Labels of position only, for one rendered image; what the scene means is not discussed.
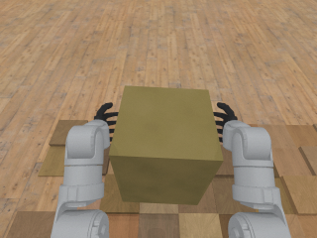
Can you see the right robot upper arm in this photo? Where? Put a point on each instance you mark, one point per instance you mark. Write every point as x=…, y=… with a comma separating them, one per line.
x=256, y=225

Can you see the left robot upper arm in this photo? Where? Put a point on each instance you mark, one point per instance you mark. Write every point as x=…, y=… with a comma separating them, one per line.
x=82, y=223

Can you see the right robot forearm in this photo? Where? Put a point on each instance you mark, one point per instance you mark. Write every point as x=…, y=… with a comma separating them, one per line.
x=254, y=184

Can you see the carton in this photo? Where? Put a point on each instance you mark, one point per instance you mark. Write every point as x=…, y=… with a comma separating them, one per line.
x=165, y=147

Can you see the left robot forearm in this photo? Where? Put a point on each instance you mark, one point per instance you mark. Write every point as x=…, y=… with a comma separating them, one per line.
x=83, y=160

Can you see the left robot hand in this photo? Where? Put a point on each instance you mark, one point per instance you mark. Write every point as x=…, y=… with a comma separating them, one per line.
x=101, y=115

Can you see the right robot hand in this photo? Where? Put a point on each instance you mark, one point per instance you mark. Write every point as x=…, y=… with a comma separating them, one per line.
x=230, y=116

